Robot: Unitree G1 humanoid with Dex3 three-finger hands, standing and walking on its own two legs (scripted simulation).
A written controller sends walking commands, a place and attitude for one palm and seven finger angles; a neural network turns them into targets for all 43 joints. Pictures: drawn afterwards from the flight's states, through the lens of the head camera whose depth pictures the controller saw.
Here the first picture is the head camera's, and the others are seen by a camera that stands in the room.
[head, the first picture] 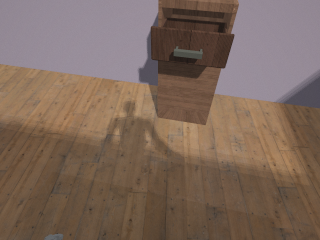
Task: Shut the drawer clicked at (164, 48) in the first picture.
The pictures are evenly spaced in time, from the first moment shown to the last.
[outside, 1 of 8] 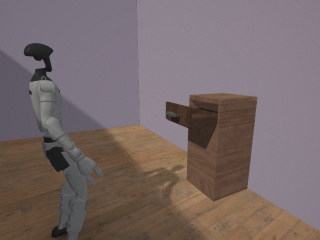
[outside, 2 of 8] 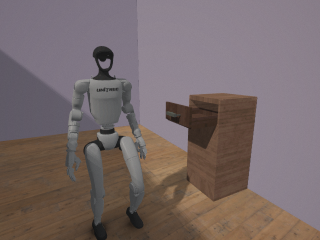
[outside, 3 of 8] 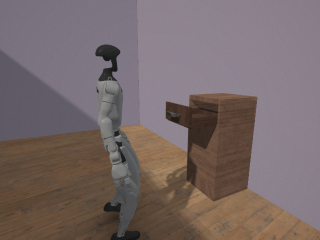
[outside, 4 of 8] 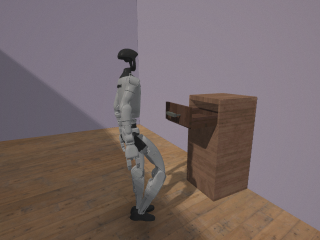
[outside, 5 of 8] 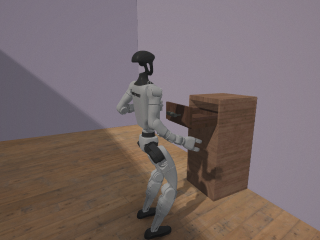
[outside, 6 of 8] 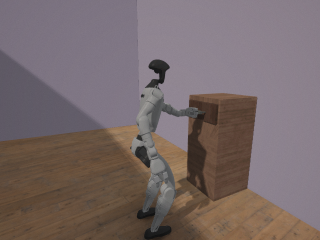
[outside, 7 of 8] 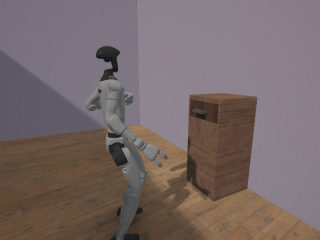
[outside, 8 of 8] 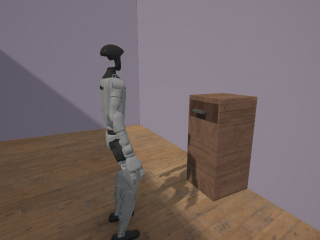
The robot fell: no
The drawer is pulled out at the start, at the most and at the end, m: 0.28 0.28 0.00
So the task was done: yes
